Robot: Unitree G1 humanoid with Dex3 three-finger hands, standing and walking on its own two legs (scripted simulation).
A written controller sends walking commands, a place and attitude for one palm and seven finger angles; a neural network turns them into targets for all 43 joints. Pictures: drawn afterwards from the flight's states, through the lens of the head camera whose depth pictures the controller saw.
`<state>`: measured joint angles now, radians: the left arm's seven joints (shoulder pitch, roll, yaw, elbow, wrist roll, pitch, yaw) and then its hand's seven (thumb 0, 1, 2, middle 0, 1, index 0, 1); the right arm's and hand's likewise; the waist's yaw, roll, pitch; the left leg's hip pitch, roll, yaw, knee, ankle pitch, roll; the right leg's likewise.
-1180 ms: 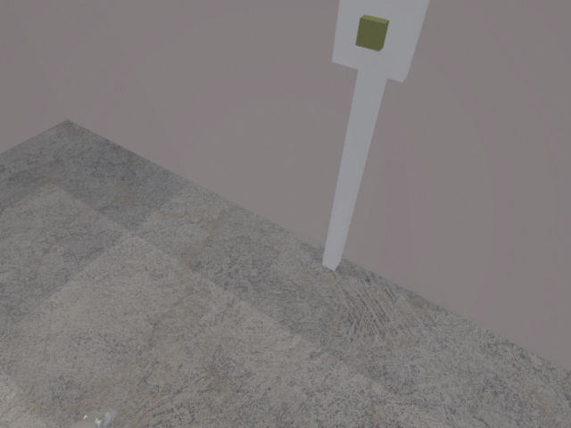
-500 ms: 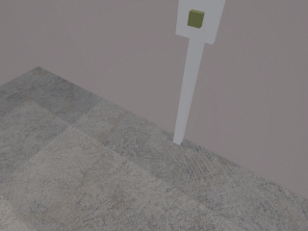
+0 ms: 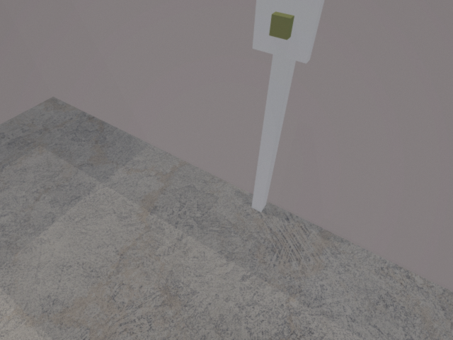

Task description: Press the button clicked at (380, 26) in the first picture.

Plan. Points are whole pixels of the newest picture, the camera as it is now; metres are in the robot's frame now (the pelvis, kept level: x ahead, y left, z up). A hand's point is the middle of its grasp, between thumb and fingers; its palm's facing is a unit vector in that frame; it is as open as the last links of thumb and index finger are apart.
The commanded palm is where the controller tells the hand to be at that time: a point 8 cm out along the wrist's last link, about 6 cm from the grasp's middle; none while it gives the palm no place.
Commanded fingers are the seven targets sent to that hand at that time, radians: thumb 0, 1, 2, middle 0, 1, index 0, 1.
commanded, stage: look at it before walking up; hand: left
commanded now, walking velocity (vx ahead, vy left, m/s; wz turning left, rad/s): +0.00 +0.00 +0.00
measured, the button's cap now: (281, 25) +0.86 -0.10 +0.19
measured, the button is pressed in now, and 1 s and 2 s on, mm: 0 0 0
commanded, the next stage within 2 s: turn to face it in 0.36 s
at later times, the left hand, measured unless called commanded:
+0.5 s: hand out of the picture +0.08 +0.24 -0.15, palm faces -0.02 -0.94 -0.34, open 7.4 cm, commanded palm none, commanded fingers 0.00 0.90 0.90 -0.20 -0.30 -0.20 -0.30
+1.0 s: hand out of the picture +0.05 +0.15 -0.17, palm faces -0.17 -0.95 -0.27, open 7.3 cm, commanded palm none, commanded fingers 0.00 0.90 0.90 -0.20 -0.30 -0.20 -0.30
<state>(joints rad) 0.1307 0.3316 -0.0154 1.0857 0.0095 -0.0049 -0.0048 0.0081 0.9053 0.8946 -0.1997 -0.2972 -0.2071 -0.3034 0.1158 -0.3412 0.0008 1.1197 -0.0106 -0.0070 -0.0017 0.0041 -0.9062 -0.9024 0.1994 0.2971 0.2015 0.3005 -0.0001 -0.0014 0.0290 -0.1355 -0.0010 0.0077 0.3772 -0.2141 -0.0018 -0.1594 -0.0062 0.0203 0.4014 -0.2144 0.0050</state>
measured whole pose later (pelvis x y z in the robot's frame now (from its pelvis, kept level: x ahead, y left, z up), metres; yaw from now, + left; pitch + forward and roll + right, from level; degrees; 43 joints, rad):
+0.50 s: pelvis +0.01 +0.00 +0.00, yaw +0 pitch -2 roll +0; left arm 0.13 0.34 -0.01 1.09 0.01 -0.01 0.00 0.01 0.91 0.89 -0.20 -0.30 -0.21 -0.30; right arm 0.10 -0.34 0.00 1.12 -0.01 -0.01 0.00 0.00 -0.91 -0.90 0.20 0.30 0.20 0.30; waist 0.01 0.00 0.03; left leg -0.11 0.01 0.00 0.35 -0.21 -0.01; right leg -0.14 0.00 0.02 0.38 -0.21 0.00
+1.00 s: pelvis -0.02 -0.04 -0.02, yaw -13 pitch +0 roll +2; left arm 0.26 0.19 0.03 0.94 0.02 0.04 0.00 0.01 0.91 0.89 -0.20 -0.30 -0.21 -0.30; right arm 0.14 -0.24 -0.06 0.99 -0.02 0.07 -0.02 0.01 -0.91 -0.90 0.20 0.30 0.20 0.30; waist 0.03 0.04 0.10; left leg -0.46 0.05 0.02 1.10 -0.42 -0.05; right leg -0.32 0.05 0.00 0.64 -0.31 -0.08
